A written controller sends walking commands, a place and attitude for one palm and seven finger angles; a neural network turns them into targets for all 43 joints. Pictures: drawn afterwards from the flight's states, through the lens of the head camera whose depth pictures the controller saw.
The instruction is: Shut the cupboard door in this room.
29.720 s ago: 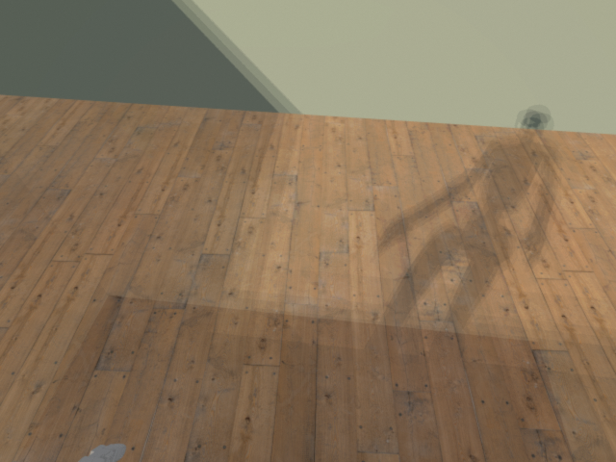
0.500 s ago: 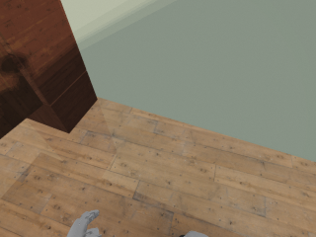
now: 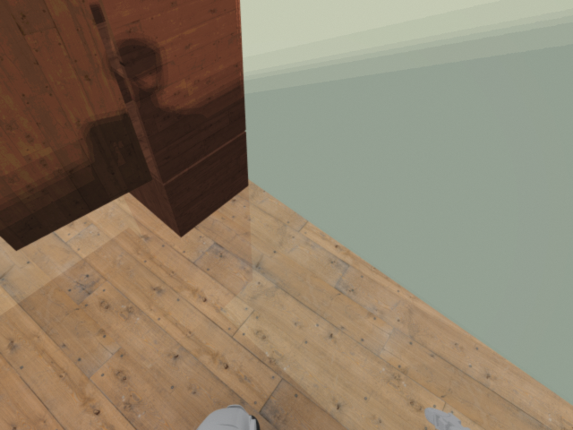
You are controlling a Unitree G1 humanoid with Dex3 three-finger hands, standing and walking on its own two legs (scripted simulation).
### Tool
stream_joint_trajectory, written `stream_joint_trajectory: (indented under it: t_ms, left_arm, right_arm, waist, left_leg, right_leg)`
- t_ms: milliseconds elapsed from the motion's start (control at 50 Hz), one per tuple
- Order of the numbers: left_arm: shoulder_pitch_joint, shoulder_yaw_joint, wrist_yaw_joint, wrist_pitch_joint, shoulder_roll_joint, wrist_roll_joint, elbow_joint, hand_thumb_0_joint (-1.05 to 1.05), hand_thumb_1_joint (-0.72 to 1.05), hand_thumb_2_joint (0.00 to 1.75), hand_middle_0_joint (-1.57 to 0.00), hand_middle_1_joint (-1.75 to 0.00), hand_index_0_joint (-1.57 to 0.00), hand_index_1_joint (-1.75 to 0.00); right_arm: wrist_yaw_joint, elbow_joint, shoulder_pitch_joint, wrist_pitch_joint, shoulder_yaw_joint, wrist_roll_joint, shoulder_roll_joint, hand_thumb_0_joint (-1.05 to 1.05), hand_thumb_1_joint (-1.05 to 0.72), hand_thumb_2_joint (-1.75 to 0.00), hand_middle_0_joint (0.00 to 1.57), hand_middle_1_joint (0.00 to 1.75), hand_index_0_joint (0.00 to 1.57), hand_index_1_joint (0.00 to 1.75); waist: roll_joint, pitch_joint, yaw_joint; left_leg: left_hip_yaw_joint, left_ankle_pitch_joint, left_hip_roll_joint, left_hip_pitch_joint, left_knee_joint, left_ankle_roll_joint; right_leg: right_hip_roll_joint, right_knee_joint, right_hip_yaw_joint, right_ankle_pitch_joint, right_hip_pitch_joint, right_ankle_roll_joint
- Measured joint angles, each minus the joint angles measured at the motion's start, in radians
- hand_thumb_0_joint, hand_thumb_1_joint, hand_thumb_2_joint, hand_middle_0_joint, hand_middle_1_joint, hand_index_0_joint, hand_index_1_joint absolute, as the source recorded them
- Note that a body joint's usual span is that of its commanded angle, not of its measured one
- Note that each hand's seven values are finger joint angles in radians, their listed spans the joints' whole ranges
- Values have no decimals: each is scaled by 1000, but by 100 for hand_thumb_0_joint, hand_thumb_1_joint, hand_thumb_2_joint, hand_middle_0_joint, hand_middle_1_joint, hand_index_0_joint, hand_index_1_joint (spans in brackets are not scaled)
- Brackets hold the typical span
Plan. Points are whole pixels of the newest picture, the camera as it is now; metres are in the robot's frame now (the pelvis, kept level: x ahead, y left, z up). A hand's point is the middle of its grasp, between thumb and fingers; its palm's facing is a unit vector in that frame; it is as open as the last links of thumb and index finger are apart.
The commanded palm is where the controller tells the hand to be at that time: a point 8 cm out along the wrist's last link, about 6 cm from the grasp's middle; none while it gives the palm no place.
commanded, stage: turn to face it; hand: left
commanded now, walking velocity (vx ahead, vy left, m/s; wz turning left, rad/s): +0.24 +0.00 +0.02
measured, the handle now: out of the picture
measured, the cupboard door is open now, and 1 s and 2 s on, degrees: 84 84 84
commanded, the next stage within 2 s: take the last steps up to it in 1.44 s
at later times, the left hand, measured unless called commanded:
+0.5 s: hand (189, 347) +0.25 +0.19 -0.13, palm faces +0.15 -0.96 -0.23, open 7.4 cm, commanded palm none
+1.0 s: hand out of the picture +0.07 +0.20 -0.17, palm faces +0.51 -0.82 -0.26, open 7.4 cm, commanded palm none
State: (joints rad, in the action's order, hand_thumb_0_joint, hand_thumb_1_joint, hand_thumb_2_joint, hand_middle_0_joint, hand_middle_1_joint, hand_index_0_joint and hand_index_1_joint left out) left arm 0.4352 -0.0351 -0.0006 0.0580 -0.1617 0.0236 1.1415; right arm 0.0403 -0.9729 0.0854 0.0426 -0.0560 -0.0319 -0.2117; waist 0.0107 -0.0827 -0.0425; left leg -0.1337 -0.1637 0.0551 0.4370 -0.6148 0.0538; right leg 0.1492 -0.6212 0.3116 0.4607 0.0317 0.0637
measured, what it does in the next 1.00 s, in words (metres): walks ahead, turning left: right foot, then left foot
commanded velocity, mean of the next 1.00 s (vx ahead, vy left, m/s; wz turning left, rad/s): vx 0.01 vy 0.00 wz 0.53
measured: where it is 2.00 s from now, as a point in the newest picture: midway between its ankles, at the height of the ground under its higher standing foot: outside the picture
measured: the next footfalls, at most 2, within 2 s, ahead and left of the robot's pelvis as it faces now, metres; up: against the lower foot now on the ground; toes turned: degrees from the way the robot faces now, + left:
right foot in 0.50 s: +0.24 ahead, -0.12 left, +0.00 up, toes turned +5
left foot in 0.98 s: +0.14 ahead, +0.11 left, +0.00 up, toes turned +36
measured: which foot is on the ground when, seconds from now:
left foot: down 0.00-0.52, up 0.54-0.96, down 0.98-1.00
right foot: down 0.00-0.00, up 0.02-0.48, down 0.50-1.00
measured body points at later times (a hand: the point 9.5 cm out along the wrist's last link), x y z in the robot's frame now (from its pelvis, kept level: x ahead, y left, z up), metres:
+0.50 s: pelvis +0.14 -0.02 +0.01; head +0.18 -0.03 +0.46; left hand +0.24 +0.24 -0.11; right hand +0.16 -0.25 -0.15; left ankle +0.10 +0.08 -0.72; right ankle +0.20 -0.12 -0.72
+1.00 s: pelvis +0.16 +0.00 +0.01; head +0.20 +0.04 +0.45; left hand +0.04 +0.24 -0.15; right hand +0.41 -0.17 -0.12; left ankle +0.10 +0.09 -0.72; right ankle +0.20 -0.12 -0.71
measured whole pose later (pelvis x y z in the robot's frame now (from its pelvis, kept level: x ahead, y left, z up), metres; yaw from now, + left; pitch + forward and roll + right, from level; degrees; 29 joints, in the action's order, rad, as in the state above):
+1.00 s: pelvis +0.16 +0.00 +0.01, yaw +29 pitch +0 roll +0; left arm 0.26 -0.07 -0.01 -0.03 -0.26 0.02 0.95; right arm 0.03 -0.91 0.07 -0.04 -0.07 -0.02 -0.27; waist 0.04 -0.11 -0.03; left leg -0.11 -0.30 0.03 0.29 -0.61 -0.02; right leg 0.22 -0.69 0.34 0.36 0.27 0.04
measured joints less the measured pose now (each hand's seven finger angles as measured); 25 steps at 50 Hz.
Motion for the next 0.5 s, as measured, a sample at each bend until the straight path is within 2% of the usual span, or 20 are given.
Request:
stream_joint_trajectory:
  t_ms: [20,60,80,120,220,320,380,460,500]
  left_arm:
    - [-11,1,3,-12,-2,-4,4,0,91,90,-20,-30,-20,-30]
    - [-42,2,1,-29,-5,-7,1,1,91,90,-20,-30,-20,-30]
    - [-60,0,0,-31,-7,-6,-3,1,91,90,-20,-30,-20,-30]
    - [-100,-4,1,-32,-13,-1,-18,1,91,90,-20,-30,-20,-30]
    - [-192,-13,-3,-41,-19,5,-87,0,91,90,-20,-30,-20,-30]
    - [-269,-23,-5,-60,-24,1,-151,0,91,90,-19,-30,-20,-30]
    - [-304,-24,-8,-69,-27,-5,-176,0,91,90,-19,-30,-20,-30]
    - [-333,-19,-11,-73,-27,-12,-203,0,91,90,-20,-30,-20,-30]
    - [-335,-13,-10,-62,-26,-14,-218,0,91,90,-20,-30,-20,-30]
  right_arm:
    - [-8,9,-7,11,0,2,0,0,-91,-90,20,30,20,30]
    - [-23,11,-7,23,5,11,3,0,-91,-90,20,30,20,30]
    - [-29,8,-1,24,7,13,7,0,-91,-89,20,30,20,30]
    - [-40,-6,21,26,12,14,21,0,-91,-89,20,30,20,30]
    - [-55,-39,102,24,4,24,39,-1,-95,-89,21,30,21,30]
    - [-47,-63,173,-2,5,20,41,-1,-94,-89,21,30,21,30]
    - [-46,-69,203,-18,1,15,45,0,-93,-89,21,30,21,30]
    - [-48,-70,226,-41,-8,10,43,0,-92,-89,21,30,21,30]
    - [-49,-68,236,-51,-14,13,37,0,-92,-89,21,30,21,30]
  waist:
    - [6,-12,3]
    - [8,-21,-3]
    - [7,-20,-4]
    - [8,-12,-1]
    - [14,21,24]
    - [19,36,49]
    - [14,36,69]
    - [-6,32,97]
    - [-19,34,103]
  left_leg:
    - [0,-20,-13,5,-43,16]
    - [-2,-78,-26,-21,-65,33]
    - [-3,-90,-30,-47,-46,36]
    - [-2,-79,-42,-106,20,25]
    - [24,-44,-80,-214,169,35]
    - [69,-50,-103,-251,212,26]
    - [97,-72,-108,-255,198,14]
    - [136,-123,-107,-240,138,-9]
    - [156,-162,-109,-220,81,-26]
  right_leg:
    - [11,-163,-58,21,64,-8]
    - [-6,-438,-167,40,203,-23]
    - [-13,-524,-196,22,265,-28]
    - [-11,-586,-222,-32,365,-29]
    - [-1,-511,-249,-165,512,1]
    - [-19,-435,-262,-212,552,34]
    - [-40,-332,-263,-182,516,40]
    - [-80,-138,-258,-136,411,29]
    - [-94,18,-245,-213,325,21]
